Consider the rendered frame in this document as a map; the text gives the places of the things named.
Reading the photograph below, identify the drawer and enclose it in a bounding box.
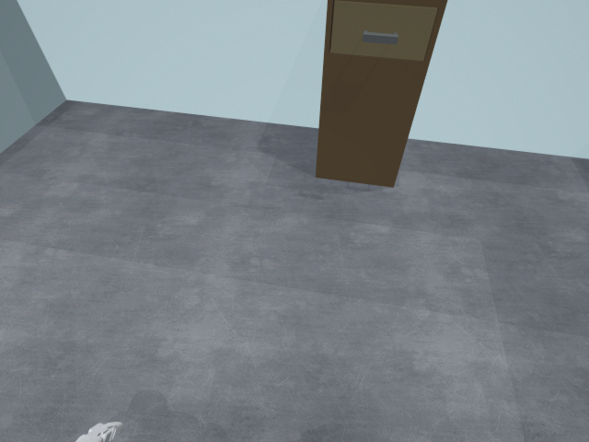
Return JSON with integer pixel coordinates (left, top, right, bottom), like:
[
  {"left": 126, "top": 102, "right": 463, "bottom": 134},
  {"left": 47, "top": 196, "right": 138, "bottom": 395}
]
[{"left": 330, "top": 0, "right": 437, "bottom": 61}]

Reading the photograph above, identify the cabinet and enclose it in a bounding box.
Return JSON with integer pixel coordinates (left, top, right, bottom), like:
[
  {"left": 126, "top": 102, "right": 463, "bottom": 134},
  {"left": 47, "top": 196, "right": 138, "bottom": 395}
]
[{"left": 316, "top": 0, "right": 447, "bottom": 188}]

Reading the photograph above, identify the robot left hand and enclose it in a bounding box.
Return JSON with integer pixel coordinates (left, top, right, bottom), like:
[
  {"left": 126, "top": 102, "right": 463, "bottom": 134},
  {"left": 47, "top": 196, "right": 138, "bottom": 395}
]
[{"left": 76, "top": 422, "right": 123, "bottom": 442}]

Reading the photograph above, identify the handle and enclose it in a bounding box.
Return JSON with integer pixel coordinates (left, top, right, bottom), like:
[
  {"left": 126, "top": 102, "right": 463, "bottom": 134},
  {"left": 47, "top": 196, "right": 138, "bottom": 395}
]
[{"left": 363, "top": 29, "right": 398, "bottom": 45}]

